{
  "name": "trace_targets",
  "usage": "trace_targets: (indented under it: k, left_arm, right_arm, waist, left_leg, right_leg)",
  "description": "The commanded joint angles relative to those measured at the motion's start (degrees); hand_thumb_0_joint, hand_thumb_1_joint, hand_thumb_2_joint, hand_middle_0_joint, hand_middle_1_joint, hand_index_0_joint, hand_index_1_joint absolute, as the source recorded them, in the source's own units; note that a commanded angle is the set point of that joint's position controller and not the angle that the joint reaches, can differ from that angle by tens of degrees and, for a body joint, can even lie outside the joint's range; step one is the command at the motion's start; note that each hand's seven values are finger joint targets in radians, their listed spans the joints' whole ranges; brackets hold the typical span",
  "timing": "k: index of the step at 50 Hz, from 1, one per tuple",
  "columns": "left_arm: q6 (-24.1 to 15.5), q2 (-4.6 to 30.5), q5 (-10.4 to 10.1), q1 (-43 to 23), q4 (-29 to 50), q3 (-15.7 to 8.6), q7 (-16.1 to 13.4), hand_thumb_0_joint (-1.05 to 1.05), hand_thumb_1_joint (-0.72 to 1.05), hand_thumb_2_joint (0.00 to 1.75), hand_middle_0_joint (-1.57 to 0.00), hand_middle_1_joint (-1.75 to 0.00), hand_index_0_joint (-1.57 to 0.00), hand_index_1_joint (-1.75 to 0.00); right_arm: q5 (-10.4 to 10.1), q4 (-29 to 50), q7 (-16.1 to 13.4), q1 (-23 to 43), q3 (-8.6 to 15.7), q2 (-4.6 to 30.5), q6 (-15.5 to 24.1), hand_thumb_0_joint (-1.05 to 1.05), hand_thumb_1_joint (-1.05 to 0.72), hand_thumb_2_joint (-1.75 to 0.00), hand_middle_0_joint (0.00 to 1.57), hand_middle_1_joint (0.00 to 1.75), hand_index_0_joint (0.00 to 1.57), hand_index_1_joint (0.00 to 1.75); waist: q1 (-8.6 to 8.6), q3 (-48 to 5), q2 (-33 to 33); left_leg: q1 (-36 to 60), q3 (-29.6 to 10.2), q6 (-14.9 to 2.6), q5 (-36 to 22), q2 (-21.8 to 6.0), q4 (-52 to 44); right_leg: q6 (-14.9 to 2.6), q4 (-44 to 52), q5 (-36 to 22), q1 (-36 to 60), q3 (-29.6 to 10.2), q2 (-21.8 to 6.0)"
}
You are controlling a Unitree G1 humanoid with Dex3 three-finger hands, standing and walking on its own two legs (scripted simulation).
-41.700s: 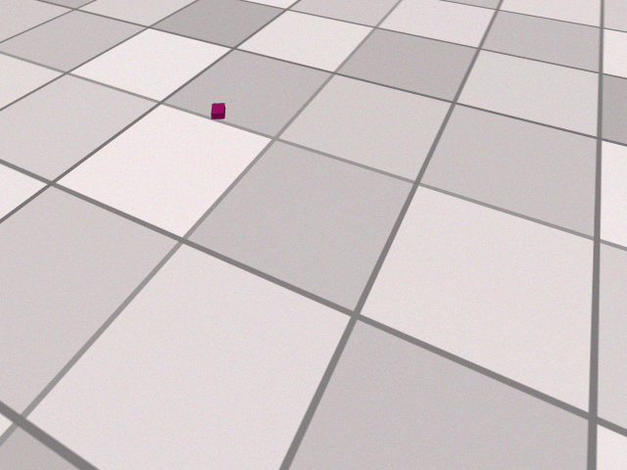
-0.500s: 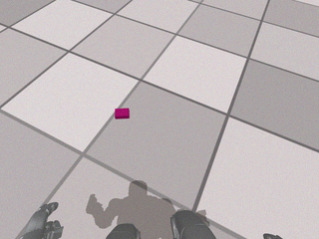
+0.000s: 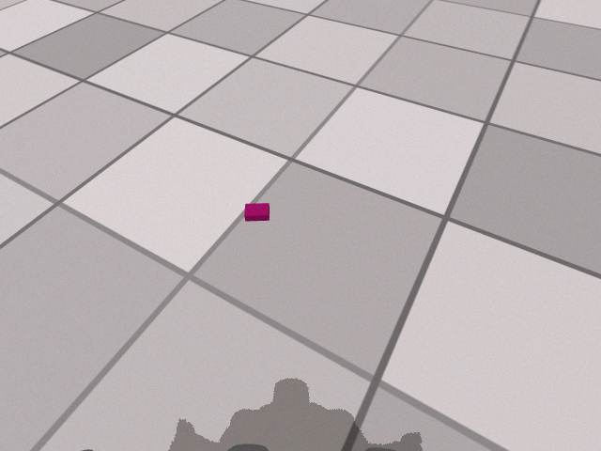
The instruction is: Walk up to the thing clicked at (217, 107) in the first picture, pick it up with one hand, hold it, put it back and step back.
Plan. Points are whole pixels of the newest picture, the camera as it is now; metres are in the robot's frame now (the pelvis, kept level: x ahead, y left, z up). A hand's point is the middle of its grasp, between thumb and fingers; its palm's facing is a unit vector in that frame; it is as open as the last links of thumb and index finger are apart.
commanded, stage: step back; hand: left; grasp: from above
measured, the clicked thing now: (257, 212) +1.11 +0.24 -0.74
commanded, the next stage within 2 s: stand in 0.88 s
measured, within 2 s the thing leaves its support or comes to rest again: neither
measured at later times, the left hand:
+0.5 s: hand out of the picture +0.06 +0.27 -0.14, palm faces +0.04 -0.93 -0.37, open 7.4 cm
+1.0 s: hand (126, 428) +0.16 +0.27 -0.12, palm faces +0.00 -0.93 -0.36, open 7.4 cm
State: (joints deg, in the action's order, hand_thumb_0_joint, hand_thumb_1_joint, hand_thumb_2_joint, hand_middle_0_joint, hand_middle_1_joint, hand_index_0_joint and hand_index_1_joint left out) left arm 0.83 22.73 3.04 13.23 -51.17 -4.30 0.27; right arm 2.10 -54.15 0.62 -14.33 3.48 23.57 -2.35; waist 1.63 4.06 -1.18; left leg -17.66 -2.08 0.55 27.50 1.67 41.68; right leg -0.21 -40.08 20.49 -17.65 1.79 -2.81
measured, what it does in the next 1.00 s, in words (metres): stands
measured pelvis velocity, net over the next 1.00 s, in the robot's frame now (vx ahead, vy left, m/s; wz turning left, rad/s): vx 0.05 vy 0.02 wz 0.00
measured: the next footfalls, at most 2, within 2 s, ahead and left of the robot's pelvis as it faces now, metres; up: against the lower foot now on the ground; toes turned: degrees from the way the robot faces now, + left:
none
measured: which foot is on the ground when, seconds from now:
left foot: down 0.00-1.00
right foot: down 0.00-1.00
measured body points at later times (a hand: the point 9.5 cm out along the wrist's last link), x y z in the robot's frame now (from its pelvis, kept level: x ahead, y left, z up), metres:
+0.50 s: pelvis +0.01 +0.00 +0.01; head +0.02 +0.00 +0.46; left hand +0.06 +0.32 -0.11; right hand +0.08 -0.31 -0.11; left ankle +0.04 +0.13 -0.72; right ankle +0.02 -0.12 -0.72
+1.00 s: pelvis +0.05 +0.02 +0.02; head +0.06 +0.02 +0.47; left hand +0.16 +0.32 -0.10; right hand +0.17 -0.27 -0.10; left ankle +0.04 +0.13 -0.72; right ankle +0.02 -0.12 -0.72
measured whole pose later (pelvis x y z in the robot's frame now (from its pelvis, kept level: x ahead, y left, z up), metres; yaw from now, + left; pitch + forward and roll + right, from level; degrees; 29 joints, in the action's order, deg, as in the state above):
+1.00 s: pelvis +0.05 +0.02 +0.02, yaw +0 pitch -2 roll +0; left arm -1.1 20.6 0.4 2.6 -61.7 -0.7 -0.4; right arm 0.6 -61.8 0.0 -1.3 1.2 18.8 1.0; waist 0.5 3.8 0.1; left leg -9.1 0.2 -0.3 13.8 0.1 25.0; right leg 1.8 -23.6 15.4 -6.0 0.6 -2.2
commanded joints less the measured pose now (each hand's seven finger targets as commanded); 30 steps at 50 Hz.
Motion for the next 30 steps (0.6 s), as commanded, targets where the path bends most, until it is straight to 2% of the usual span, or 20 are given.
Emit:
trace_targets:
  k: [1, 2, 3, 4, 5, 9, 11, 12, 13, 14, 15, 17, 20, 23, 24, 25, 26, 27, 28, 30]
  left_arm:
    - [-0.7, 8.0, -1.1, -1.2, 3.9, -1.1, -0.4, 0.0, 0.9, 0.9, -0.2, -0.3, -0.2, -0.3]
    - [-0.9, 9.9, -2.2, -5.0, 3.3, -1.7, -0.7, 0.0, 0.9, 0.9, -0.2, -0.3, -0.2, -0.3]
    - [-1.2, 13.9, -1.6, -7.4, 3.0, -2.7, -0.7, 0.0, 0.9, 0.9, -0.2, -0.3, -0.2, -0.3]
    - [-1.3, 12.4, -2.2, -5.6, 2.0, -2.3, -0.2, 0.0, 0.9, 0.9, -0.2, -0.3, -0.2, -0.3]
    - [-1.5, 11.2, -2.4, -4.0, 1.2, -2.1, 0.1, 0.0, 0.9, 0.9, -0.2, -0.3, -0.2, -0.3]
    - [-2.3, 10.5, -2.0, -0.8, -2.0, -2.3, 0.4, 0.0, 0.9, 0.9, -0.2, -0.3, -0.2, -0.3]
    - [-2.6, 9.7, -1.6, 0.6, -3.6, -2.4, 0.0, 0.0, 0.9, 0.9, -0.2, -0.3, -0.2, -0.3]
    - [-3.0, 10.3, -1.3, 1.8, -3.9, -2.6, -0.4, 0.0, 0.9, 0.9, -0.2, -0.3, -0.2, -0.3]
    - [-3.3, 13.7, -0.7, 2.3, -4.0, -3.3, -0.7, 0.0, 0.9, 0.9, -0.2, -0.3, -0.2, -0.3]
    - [-3.7, 17.3, -0.4, 1.6, -4.0, -3.7, -0.7, 0.0, 0.9, 0.9, -0.2, -0.3, -0.2, -0.3]
    - [-3.9, 17.0, -0.4, -3.0, -2.2, -3.9, -0.8, 0.0, 0.9, 0.9, -0.2, -0.3, -0.2, -0.3]
    - [-4.6, 14.8, -0.9, -4.9, -1.6, -3.5, -1.1, 0.0, 0.9, 0.9, -0.2, -0.3, -0.2, -0.3]
    - [-4.5, 14.3, -0.8, -6.3, -1.7, -3.2, -0.8, 0.0, 0.9, 0.9, -0.2, -0.3, -0.2, -0.3]
    - [-3.6, 12.8, -1.3, -8.3, -1.7, -2.1, -0.4, 0.0, 0.9, 0.9, -0.2, -0.3, -0.2, -0.3]
    - [-3.2, 11.2, -1.5, -6.8, -1.9, -1.2, -0.3, 0.0, 0.9, 0.9, -0.2, -0.3, -0.2, -0.3]
    - [-3.1, 9.1, -1.9, -5.8, -1.9, -0.4, -0.3, 0.0, 0.9, 0.9, -0.2, -0.3, -0.2, -0.3]
    - [-2.8, 7.3, -3.0, -5.5, -2.1, 0.3, -0.2, 0.0, 0.9, 0.9, -0.2, -0.3, -0.2, -0.3]
    - [-2.5, 9.4, -3.2, -6.6, -3.2, -0.4, -0.5, 0.0, 0.9, 0.9, -0.2, -0.3, -0.2, -0.3]
    - [-2.8, 9.5, -2.7, -7.0, -3.6, -0.2, -0.6, 0.0, 0.9, 0.9, -0.2, -0.3, -0.2, -0.3]
    - [-3.5, 9.6, -2.5, -6.4, -4.7, -0.1, -0.7, 0.0, 0.9, 0.9, -0.2, -0.3, -0.2, -0.3]
  right_arm:
    - [0.9, 1.7, -0.9, -1.2, 4.2, 12.5, 4.2, 0.0, -0.9, -0.9, 0.2, 0.3, 0.2, 0.3]
    - [0.7, 3.1, -0.8, 1.2, 4.3, 17.6, 4.4, 0.0, -0.9, -0.9, 0.2, 0.3, 0.2, 0.3]
    - [0.5, 3.8, -0.6, 3.4, 4.6, 17.8, 4.6, 0.0, -0.9, -0.9, 0.2, 0.3, 0.2, 0.3]
    - [0.4, 3.6, -0.8, 5.7, 3.1, 13.3, 5.1, 0.0, -0.9, -0.9, 0.2, 0.3, 0.2, 0.3]
    - [0.5, 3.6, -0.9, 6.3, 2.5, 12.2, 5.3, 0.0, -0.9, -0.9, 0.2, 0.3, 0.2, 0.3]
    - [0.5, 3.0, -0.2, 6.8, 2.6, 12.1, 4.3, 0.0, -0.9, -0.9, 0.2, 0.3, 0.2, 0.3]
    - [-0.2, 3.0, -0.2, 7.6, 2.2, 10.5, 3.2, 0.0, -0.9, -0.9, 0.2, 0.3, 0.2, 0.3]
    - [-0.3, 2.9, -0.2, 6.3, 1.6, 8.7, 2.9, 0.0, -0.9, -0.9, 0.2, 0.3, 0.2, 0.3]
    - [-0.6, 3.5, -0.2, 6.7, 1.2, 6.9, 2.9, 0.0, -0.9, -0.9, 0.2, 0.3, 0.2, 0.3]
    - [-0.4, 3.0, -0.5, 7.2, 1.7, 7.6, 2.7, 0.0, -0.9, -0.9, 0.2, 0.3, 0.2, 0.3]
    - [-0.3, 2.0, -0.7, 5.1, 2.2, 9.1, 2.7, 0.0, -0.9, -0.9, 0.2, 0.3, 0.2, 0.3]
    - [-0.6, 0.6, -0.5, 3.0, 2.2, 8.9, 3.5, 0.0, -0.9, -0.9, 0.2, 0.3, 0.2, 0.3]
    - [-0.3, -0.4, -0.1, 1.9, 2.0, 8.0, 3.9, 0.0, -0.9, -0.9, 0.2, 0.3, 0.2, 0.3]
    - [-0.3, -2.0, -0.1, 0.7, 2.1, 6.4, 4.5, 0.0, -0.9, -0.9, 0.2, 0.3, 0.2, 0.3]
    - [-0.1, -2.2, -0.5, 1.1, 2.3, 6.8, 4.8, 0.0, -0.9, -0.9, 0.2, 0.3, 0.2, 0.3]
    - [0.3, -2.1, -1.0, 1.5, 2.7, 8.1, 5.2, 0.0, -0.9, -0.9, 0.2, 0.3, 0.2, 0.3]
    - [0.1, -1.1, -1.2, 4.6, 2.5, 10.5, 5.5, 0.0, -0.9, -0.9, 0.2, 0.3, 0.2, 0.3]
    - [-0.5, -0.9, -1.0, 6.9, 2.6, 12.7, 5.2, 0.0, -0.9, -0.9, 0.2, 0.3, 0.2, 0.3]
    - [-0.5, -1.3, -0.9, 8.2, 2.2, 11.9, 5.0, 0.0, -0.9, -0.9, 0.2, 0.3, 0.2, 0.3]
    - [-0.7, -1.4, -0.9, 9.8, 1.3, 9.8, 5.0, 0.0, -0.9, -0.9, 0.2, 0.3, 0.2, 0.3]
  waist:
    - [-1.59, -3.9, -6.6]
    - [-2.76, -1.1, -9.6]
    - [-2.85, 3.4, -4.9]
    - [-0.61, 3.1, -0.3]
    - [-0.24, 1.7, -2.4]
    - [-0.61, -0.3, -8.0]
    - [1.14, -0.1, -5.8]
    - [1.67, -1.0, -2.4]
    - [2.53, 0.2, 5.4]
    - [2.34, 1.8, 10.2]
    - [0.55, 4.3, 6.9]
    - [-0.23, 3.5, 4.1]
    - [-0.49, -0.9, 9.3]
    - [-2.07, -1.9, 8.5]
    - [-2.29, -3.1, 6.1]
    - [-2.16, -5.0, 2.3]
    - [-0.66, -5.2, -4.3]
    - [-0.24, -4.5, -4.3]
    - [0.04, -4.5, -2.7]
    - [0.61, -6.4, -3.8]
  left_leg:
    - [19.4, -19.4, -5.69, 7.3, -10.3, -26.4]
    - [6.1, -34.9, -12.56, 24.6, -20.7, -31.4]
    - [-2.0, -33.7, -14.45, 24.4, -21.0, -32.2]
    - [-0.1, -25.9, -12.03, 16.1, -17.1, -29.6]
    - [2.2, -22.1, -10.67, 10.7, -15.0, -28.1]
    - [-4.2, -13.3, -8.64, 9.3, -12.1, -25.8]
    - [-9.1, -10.3, -5.96, 10.9, -10.3, -22.0]
    - [-11.0, -8.1, -4.67, 9.1, -8.5, -17.0]
    - [-17.3, -5.4, -2.12, 8.0, -3.0, -8.2]
    - [-12.7, -3.4, -1.4, 5.8, 1.1, 4.1]
    - [-12.6, -5.7, -0.93, 2.5, -1.3, 7.8]
    - [-11.4, -6.6, -0.92, -1.6, -2.8, 6.5]
    - [-4.7, -2.5, -0.49, -2.1, -3.7, 0.1]
    - [5.3, 2.4, -0.54, -10.4, -1.3, -14.8]
    - [9.5, 1.0, -0.85, -15.4, -1.6, -18.6]
    - [13.3, -4.6, -1.98, -18.9, -5.7, -19.6]
    - [9.9, -16.4, -5.19, -15.8, -13.6, -23.2]
    - [3.2, -17.3, -9.21, -12.1, -16.3, -23.0]
    - [2.5, -15.4, -8.59, -14.7, -15.5, -21.8]
    - [4.7, -8.6, -4.77, -27.2, -11.2, -18.2]
  right_leg:
    - [-2.75, -2.4, 11.9, -16.7, -5.5, -1.8]
    - [-0.62, -7.5, 12.5, -15.9, -2.1, 1.0]
    - [-1.05, -11.4, 11.8, -11.3, -6.2, -0.4]
    - [-1.02, -11.4, 7.3, -9.9, -6.9, -0.8]
    - [-0.92, -8.7, 6.1, -9.1, -5.9, -0.8]
    - [-0.47, 3.8, 3.8, 4.0, -0.4, 2.2]
    - [-1.32, 12.6, -1.2, 12.0, 0.7, 4.1]
    - [-1.78, 16.8, -0.2, 16.1, -2.3, 2.8]
    - [-4.84, 22.4, 13.7, 14.7, -18.4, -5.2]
    - [-9.61, 30.6, 32.0, 4.4, -31.3, -15.5]
    - [-11.64, 30.9, 32.3, 2.0, -33.0, -18.2]
    - [-10.98, 28.0, 19.2, 4.0, -25.9, -15.5]
    - [-9.51, 24.8, 8.3, 4.0, -16.7, -12.8]
    - [-7.26, 17.7, -3.5, 1.2, -8.7, -9.0]
    - [-5.57, 12.8, -11.6, 0.2, -6.4, -7.4]
    - [-3.66, 8.0, -16.3, -2.2, -4.1, -5.2]
    - [-0.65, 5.8, -7.0, -3.2, -1.3, -0.5]
    - [-0.83, 6.8, 2.7, 3.1, -1.0, 0.8]
    - [-1.17, 9.9, 1.5, 5.6, -1.7, 0.5]
    - [-1.62, 13.9, -10.3, 9.5, -3.2, -1.7]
